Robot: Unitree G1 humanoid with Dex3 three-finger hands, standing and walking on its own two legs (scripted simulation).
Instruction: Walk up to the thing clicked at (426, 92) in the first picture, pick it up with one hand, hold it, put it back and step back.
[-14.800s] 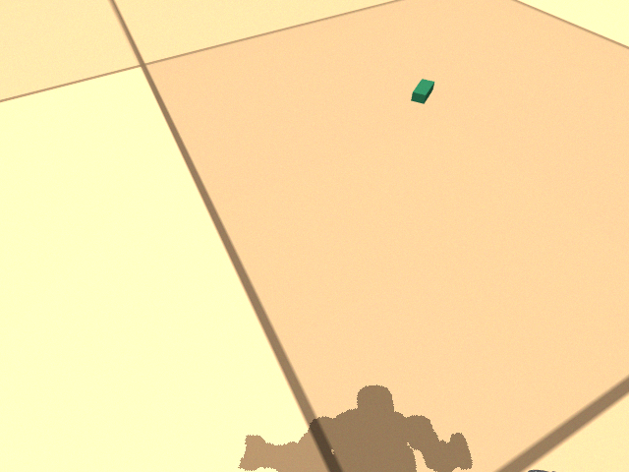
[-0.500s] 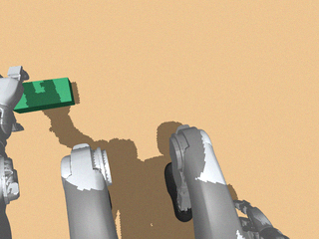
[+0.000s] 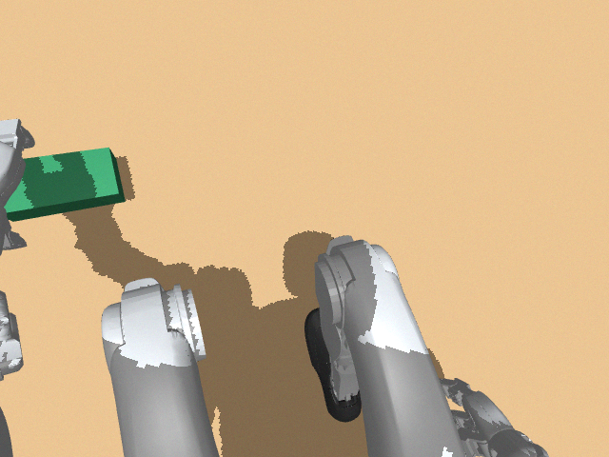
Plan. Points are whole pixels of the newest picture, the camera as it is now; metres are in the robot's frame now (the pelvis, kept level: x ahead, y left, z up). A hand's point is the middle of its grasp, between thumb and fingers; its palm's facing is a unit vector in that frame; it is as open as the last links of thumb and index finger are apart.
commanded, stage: rise first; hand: left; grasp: from above
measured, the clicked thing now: (61, 184) +0.50 +0.30 -0.29
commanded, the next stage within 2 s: approach in 0.94 s
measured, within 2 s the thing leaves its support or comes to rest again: neither
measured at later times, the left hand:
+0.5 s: hand out of the picture +0.45 +0.33 -0.18, palm faces -0.46 -0.07 -0.88, open 14.2 cm
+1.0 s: hand out of the picture +0.45 +0.33 -0.17, palm faces -0.47 -0.07 -0.88, open 14.2 cm
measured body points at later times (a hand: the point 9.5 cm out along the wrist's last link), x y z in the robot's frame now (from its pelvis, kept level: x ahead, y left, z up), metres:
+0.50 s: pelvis +0.00 +0.00 +0.00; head +0.25 +0.10 +0.36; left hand +0.47 +0.33 -0.13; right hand +0.05 -0.27 -0.09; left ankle +0.07 +0.13 -0.29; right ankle +0.10 -0.14 -0.29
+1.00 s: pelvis -0.01 +0.01 +0.00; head +0.24 +0.10 +0.37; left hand +0.47 +0.34 -0.12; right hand +0.05 -0.26 -0.09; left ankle +0.07 +0.13 -0.29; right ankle +0.10 -0.14 -0.29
